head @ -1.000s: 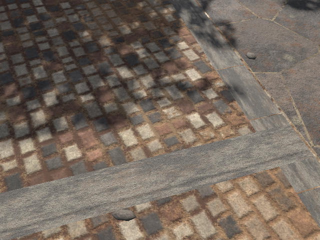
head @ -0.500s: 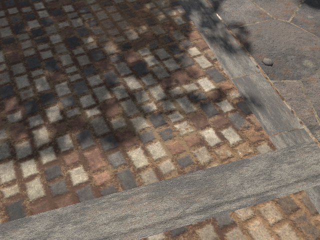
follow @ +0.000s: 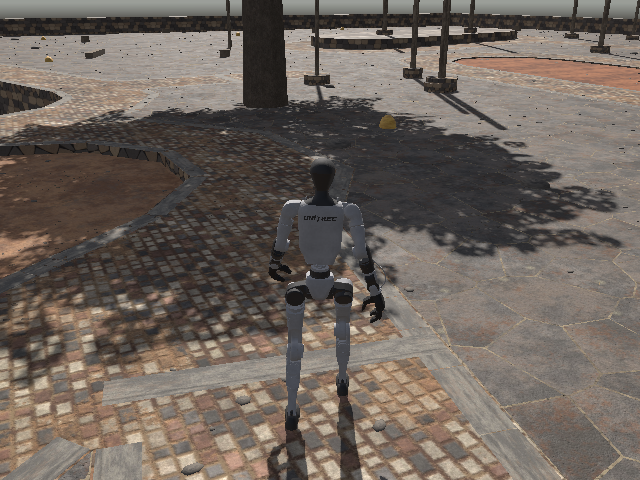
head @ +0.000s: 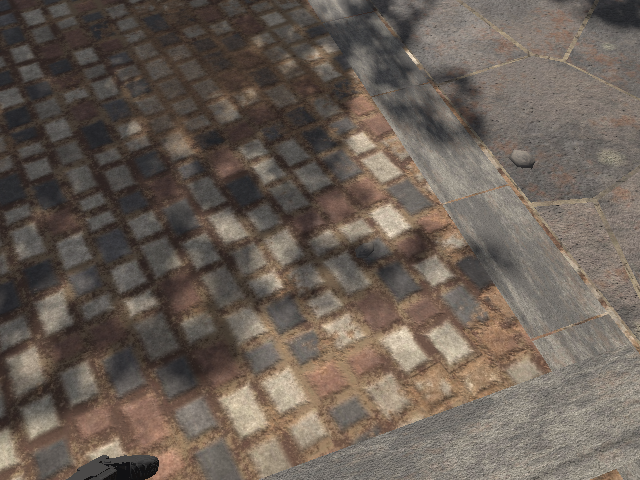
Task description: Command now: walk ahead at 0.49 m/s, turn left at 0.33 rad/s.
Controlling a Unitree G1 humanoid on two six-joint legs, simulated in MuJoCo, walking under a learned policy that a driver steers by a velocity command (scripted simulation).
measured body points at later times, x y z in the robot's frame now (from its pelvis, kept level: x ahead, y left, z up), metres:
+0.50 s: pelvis +0.18 +0.01 +0.00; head +0.22 +0.05 +0.45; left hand +0.22 +0.32 -0.13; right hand +0.41 -0.21 -0.09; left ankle +0.24 +0.11 -0.73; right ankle +0.12 -0.13 -0.69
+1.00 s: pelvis +0.26 +0.01 +0.02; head +0.28 +0.00 +0.47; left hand +0.17 +0.30 -0.09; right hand +0.55 -0.13 -0.08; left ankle +0.23 +0.13 -0.68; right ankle +0.31 -0.11 -0.72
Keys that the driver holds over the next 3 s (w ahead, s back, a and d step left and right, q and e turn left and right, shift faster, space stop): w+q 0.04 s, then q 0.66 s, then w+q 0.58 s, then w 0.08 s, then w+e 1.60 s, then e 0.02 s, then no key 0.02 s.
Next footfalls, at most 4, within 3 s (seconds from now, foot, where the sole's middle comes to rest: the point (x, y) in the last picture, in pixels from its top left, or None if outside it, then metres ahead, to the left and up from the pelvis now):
0.46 left None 0.28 0.13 -0.76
0.90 right None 0.35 -0.08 -0.76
1.36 left None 0.37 0.33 -0.76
1.90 right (133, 364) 0.75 0.41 -0.76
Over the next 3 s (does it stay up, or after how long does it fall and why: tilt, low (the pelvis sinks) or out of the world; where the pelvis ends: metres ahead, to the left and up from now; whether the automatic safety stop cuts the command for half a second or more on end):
stays up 1.11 0.58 0.00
